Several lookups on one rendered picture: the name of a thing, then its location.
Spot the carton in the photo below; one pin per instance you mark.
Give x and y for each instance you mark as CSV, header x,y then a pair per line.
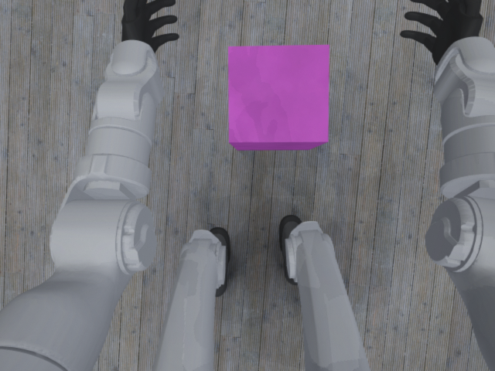
x,y
278,97

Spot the left robot shin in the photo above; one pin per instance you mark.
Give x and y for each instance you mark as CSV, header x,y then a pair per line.
x,y
199,234

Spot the robot left upper arm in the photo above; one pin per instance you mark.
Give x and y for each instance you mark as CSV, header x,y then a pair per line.
x,y
62,324

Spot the right robot hand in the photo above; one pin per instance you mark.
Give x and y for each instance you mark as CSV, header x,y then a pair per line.
x,y
461,19

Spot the robot right upper arm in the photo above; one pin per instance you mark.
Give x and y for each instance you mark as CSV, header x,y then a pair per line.
x,y
461,238

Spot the robot right forearm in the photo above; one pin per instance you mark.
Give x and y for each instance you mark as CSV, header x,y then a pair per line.
x,y
465,89

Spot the left robot hand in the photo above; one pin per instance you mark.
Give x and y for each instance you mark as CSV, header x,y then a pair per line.
x,y
136,23

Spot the right robot thigh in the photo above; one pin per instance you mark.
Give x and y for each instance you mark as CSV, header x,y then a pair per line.
x,y
332,340

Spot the robot left forearm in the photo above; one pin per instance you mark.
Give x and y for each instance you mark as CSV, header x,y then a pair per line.
x,y
116,161

